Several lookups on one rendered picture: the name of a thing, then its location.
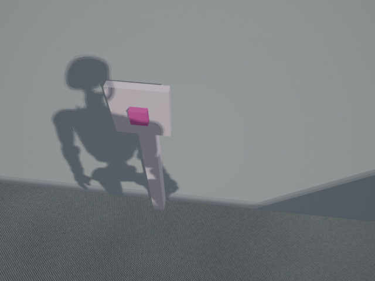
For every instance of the button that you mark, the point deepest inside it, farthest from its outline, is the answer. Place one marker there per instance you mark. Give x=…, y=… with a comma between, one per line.
x=138, y=116

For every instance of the panel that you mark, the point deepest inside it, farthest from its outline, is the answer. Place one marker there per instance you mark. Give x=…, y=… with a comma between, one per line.
x=157, y=99

